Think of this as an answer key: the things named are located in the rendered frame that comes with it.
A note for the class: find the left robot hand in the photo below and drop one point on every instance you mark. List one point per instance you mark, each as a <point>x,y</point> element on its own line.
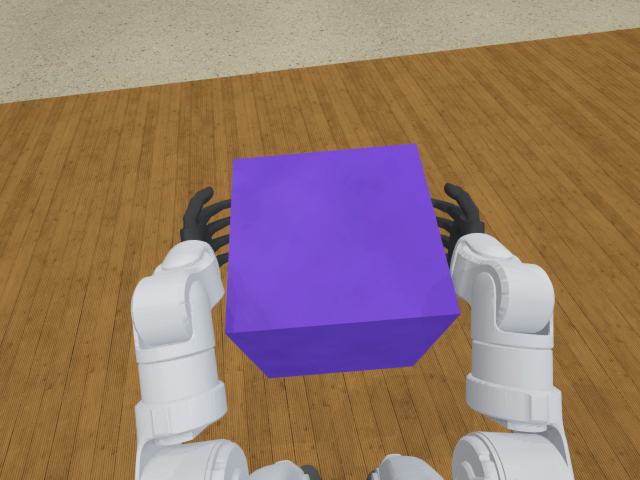
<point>195,222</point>

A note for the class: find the right robot hand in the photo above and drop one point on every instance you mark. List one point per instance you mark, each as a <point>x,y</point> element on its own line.
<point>466,217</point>

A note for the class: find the robot left forearm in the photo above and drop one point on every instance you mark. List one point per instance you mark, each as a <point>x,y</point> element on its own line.
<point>174,339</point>

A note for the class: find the carton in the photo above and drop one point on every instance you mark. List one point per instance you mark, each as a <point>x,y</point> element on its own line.
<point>336,262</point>

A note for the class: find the right robot thigh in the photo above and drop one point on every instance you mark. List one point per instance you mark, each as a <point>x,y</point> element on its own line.
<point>405,468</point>

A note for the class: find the left robot upper arm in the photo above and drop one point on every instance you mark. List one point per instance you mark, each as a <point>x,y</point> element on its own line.
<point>207,460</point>

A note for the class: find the robot left shin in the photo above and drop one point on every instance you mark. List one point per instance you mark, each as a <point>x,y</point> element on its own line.
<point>289,462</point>

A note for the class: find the robot right forearm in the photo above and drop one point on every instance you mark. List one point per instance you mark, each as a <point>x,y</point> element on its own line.
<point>512,307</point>

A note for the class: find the right robot upper arm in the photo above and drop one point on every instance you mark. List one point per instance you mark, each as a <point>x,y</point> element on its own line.
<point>507,456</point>

